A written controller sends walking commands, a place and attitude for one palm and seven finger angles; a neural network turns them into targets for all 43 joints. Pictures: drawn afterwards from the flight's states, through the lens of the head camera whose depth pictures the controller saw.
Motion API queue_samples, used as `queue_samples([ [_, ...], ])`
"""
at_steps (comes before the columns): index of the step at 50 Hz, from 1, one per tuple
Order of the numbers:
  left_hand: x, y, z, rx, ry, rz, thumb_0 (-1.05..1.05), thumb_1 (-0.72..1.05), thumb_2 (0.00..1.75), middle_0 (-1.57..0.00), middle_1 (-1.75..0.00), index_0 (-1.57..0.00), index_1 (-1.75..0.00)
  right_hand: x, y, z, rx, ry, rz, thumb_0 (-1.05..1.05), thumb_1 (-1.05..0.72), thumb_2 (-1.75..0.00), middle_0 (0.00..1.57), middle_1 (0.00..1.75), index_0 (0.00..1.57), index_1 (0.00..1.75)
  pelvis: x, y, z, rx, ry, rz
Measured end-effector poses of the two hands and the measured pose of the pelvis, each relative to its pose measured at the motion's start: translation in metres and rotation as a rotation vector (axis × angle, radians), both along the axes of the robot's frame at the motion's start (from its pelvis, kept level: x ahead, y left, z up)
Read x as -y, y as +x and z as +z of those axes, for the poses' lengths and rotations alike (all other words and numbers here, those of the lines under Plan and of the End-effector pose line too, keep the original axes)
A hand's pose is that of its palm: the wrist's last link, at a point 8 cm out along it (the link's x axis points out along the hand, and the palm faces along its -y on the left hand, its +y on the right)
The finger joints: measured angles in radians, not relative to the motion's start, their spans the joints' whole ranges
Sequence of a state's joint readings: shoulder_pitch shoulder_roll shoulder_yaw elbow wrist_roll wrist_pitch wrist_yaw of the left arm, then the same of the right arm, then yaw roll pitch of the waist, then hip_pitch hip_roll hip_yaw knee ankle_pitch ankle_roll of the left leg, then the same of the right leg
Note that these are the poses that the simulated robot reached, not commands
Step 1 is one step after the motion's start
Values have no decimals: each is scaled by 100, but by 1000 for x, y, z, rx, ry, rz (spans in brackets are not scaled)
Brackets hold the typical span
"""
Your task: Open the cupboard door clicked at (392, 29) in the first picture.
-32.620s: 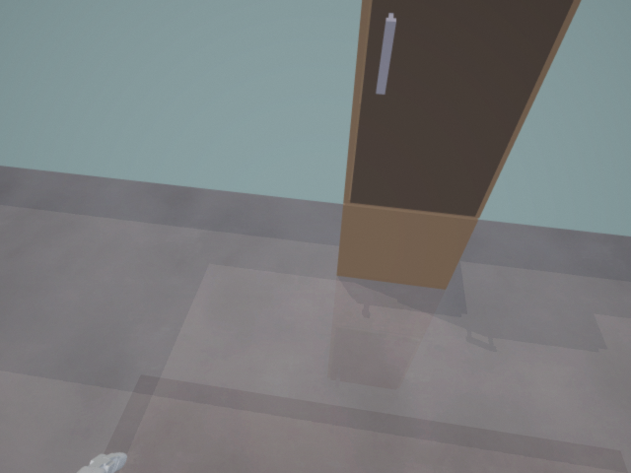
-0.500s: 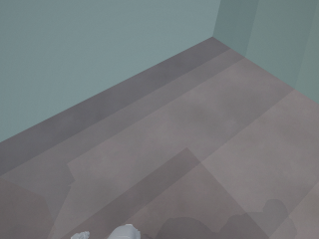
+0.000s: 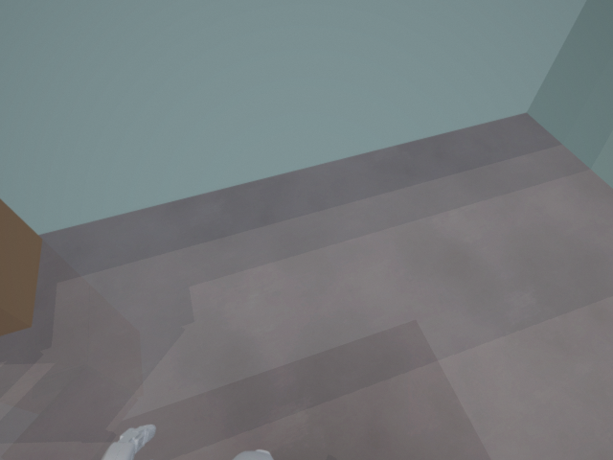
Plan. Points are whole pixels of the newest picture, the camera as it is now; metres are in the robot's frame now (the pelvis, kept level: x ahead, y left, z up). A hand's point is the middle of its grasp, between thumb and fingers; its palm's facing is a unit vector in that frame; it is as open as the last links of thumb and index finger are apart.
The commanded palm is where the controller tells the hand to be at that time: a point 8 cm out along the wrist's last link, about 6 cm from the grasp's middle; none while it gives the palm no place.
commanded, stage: turn to face it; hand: left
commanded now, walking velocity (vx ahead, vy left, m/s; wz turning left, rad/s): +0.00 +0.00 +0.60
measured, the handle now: out of the picture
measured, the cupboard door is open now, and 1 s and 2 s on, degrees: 41 41 41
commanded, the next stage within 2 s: take the last steps up to it in 1.54 s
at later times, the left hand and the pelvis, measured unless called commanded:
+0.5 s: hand out of the picture +0.03 +0.24 -0.16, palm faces +0.35 -0.90 -0.25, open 7.3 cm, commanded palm none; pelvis +0.03 +0.01 +0.01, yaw +18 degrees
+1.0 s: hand out of the picture -0.02 +0.18 -0.17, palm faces +0.61 -0.77 -0.20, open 7.3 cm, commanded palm none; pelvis +0.05 -0.01 +0.00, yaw +37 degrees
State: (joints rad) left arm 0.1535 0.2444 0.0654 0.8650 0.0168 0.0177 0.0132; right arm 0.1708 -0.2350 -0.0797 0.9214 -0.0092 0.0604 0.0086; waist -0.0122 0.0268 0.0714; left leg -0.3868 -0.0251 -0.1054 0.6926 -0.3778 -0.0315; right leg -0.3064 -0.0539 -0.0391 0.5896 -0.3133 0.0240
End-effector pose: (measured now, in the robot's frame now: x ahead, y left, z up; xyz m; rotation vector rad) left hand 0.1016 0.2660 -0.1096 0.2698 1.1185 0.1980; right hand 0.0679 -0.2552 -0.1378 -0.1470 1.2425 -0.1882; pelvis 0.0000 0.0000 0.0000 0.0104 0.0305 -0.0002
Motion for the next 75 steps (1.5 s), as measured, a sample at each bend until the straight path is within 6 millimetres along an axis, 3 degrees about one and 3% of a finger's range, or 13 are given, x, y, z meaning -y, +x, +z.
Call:
queue_samples([
  [8,27,-40,2,-67,-55,114,0,91,90,-20,-30,-21,-30,10,41,13,-25,-7,104,1,-91,-90,20,30,20,29,9,12,14,4,25,117],
  [13,26,-73,-16,-115,-109,207,0,91,90,-20,-30,-21,-30,-11,85,20,12,-25,218,1,-91,-90,20,30,20,29,2,18,10,6,24,183],
  [18,6,-103,-40,-173,-127,306,0,91,90,-20,-30,-21,-30,-39,123,20,105,-53,318,1,-91,-90,20,30,20,29,-10,20,-6,12,8,246],
  [28,-12,-85,-9,-64,-63,394,0,91,90,-20,-30,-20,-30,-48,128,23,51,-34,406,1,-90,-90,21,30,20,29,1,30,9,12,-17,352],
  [34,4,-72,0,12,-2,427,0,91,90,-20,-30,-20,-30,-29,141,1,2,3,429,1,-90,-90,21,30,21,30,25,44,0,3,3,423],
  [40,35,-91,6,-14,-34,507,0,91,90,-20,-30,-21,-30,-25,167,8,-28,-7,496,1,-91,-90,20,30,20,29,29,53,10,16,17,517],
  [47,57,-131,-14,-76,-127,617,0,91,90,-20,-30,-21,-30,-63,206,22,14,-28,622,1,-91,-90,20,30,20,29,19,56,11,11,23,605],
  [52,52,-172,-41,-125,-171,721,0,91,90,-20,-30,-21,-30,-110,230,22,112,-43,729,1,-91,-90,20,30,20,29,2,50,-6,17,5,670],
  [55,43,-184,-39,-147,-159,764,0,91,90,-20,-30,-21,-30,-125,231,28,132,-44,768,1,-91,-90,20,30,20,29,-1,50,-2,20,-4,693],
  [60,26,-182,-21,-93,-118,807,1,91,90,-20,-30,-20,-30,-136,226,31,97,-42,815,1,-90,-90,21,30,20,29,-2,52,8,18,-22,747],
  [66,19,-162,-4,-21,-62,834,0,91,90,-20,-30,-20,-30,-131,225,21,25,-21,845,1,-90,-90,21,30,21,30,5,65,11,14,-26,813],
  [71,34,-148,-1,15,-15,860,0,91,90,-20,-30,-20,-30,-121,239,1,-20,2,855,1,-90,-90,21,30,21,30,17,82,2,5,-4,856],
  [75,59,-151,2,-7,-44,901,0,91,90,-20,-30,-20,-30,-122,253,1,-45,-6,885,1,-90,-90,21,30,20,29,17,88,7,18,4,904],
])
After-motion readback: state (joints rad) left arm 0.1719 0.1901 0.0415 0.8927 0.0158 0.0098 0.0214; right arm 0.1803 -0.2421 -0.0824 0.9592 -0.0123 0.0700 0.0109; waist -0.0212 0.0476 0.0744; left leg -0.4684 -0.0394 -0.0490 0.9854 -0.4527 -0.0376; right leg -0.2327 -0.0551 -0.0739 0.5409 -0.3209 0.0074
